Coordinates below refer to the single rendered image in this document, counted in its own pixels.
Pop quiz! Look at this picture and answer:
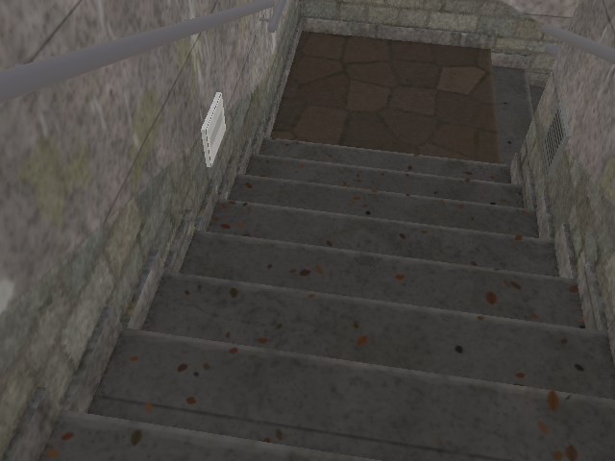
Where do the stairs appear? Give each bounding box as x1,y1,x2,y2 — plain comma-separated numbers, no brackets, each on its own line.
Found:
492,66,545,167
39,137,615,461

